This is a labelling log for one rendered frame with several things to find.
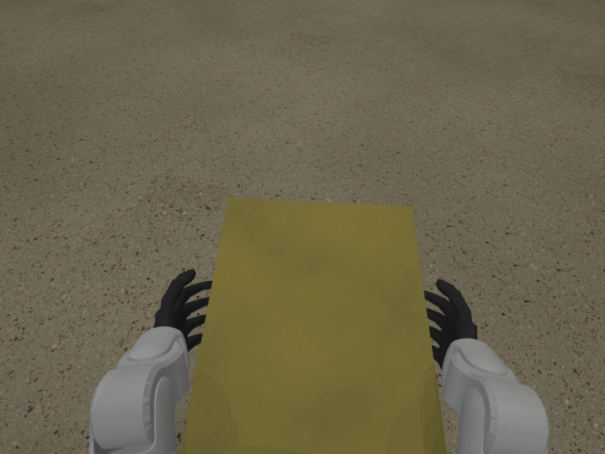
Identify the left robot hand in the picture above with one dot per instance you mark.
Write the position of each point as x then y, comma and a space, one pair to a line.
174, 311

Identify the robot right forearm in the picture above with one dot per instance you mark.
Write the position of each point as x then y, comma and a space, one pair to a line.
498, 415

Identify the right robot hand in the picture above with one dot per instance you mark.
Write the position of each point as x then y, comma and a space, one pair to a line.
455, 325

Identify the robot left forearm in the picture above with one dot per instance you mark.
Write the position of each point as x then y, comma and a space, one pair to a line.
133, 407

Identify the carton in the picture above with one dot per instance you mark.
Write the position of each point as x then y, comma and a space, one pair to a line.
316, 338

